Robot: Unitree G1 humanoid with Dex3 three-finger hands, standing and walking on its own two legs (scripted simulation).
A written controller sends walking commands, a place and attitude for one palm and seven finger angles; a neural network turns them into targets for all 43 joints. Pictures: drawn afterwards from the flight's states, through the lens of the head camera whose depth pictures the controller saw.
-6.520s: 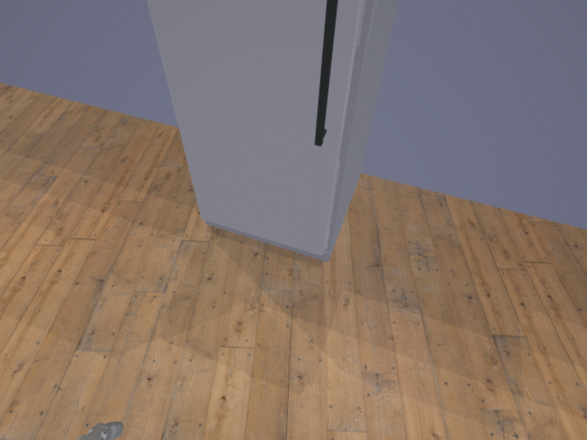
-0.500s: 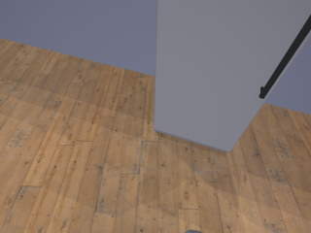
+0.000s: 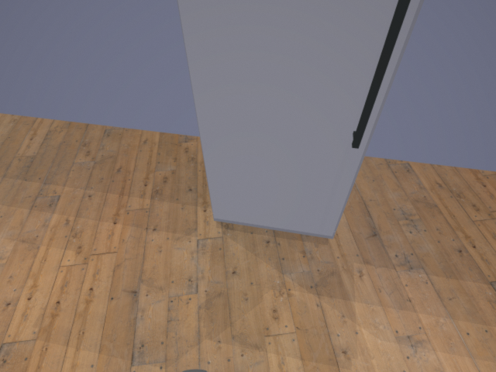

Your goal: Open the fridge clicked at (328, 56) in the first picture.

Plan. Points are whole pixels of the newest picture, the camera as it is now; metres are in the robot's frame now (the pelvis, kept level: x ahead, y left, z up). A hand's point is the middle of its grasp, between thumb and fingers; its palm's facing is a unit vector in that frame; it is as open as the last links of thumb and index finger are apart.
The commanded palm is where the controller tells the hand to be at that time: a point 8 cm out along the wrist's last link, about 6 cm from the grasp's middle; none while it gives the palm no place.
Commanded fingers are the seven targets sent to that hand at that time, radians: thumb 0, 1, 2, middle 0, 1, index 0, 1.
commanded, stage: take the last steps up to it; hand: right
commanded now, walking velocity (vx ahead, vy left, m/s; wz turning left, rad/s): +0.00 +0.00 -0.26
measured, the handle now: (380, 65) +0.77 -0.26 +0.13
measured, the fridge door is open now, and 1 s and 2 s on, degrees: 0 0 0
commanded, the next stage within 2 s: come to a stop and stand still in 1.18 s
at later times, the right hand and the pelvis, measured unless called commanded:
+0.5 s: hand out of the picture -0.07 -0.14 -0.16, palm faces +0.25 +0.95 -0.21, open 7.4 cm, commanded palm none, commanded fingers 0.00 -0.90 -0.90 0.20 0.30 0.20 0.30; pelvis +0.01 +0.02 +0.01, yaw -8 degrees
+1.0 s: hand (404, 354) +0.21 -0.28 -0.17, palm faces +0.17 +0.97 -0.19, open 7.4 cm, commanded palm none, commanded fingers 0.00 -0.90 -0.90 0.20 0.30 0.20 0.30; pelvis +0.15 -0.08 +0.00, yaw -6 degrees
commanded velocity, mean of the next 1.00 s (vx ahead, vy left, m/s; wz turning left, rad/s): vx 0.28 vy -0.01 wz -0.03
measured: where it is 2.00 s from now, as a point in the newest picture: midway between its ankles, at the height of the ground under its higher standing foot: (271, 370)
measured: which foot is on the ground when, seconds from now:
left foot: up 0.00-0.14, down 0.16-0.64, up 0.66-1.00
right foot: down 0.00-0.16, up 0.18-0.62, down 0.64-1.00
